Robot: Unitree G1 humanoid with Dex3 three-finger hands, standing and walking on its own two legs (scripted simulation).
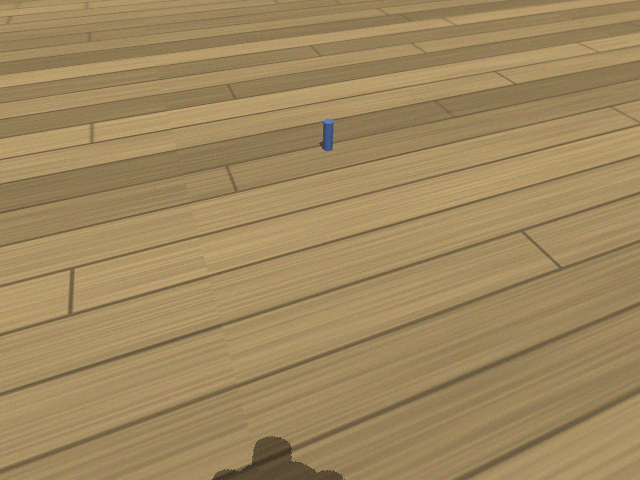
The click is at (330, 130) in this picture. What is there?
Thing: slim round
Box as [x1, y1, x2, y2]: [323, 119, 332, 150]
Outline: 325,119 323,121 323,149 330,150 332,148 332,120
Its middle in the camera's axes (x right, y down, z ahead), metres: +0.04 -0.59 +2.20
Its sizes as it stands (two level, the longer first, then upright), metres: 0.054 0.054 0.170
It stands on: the floor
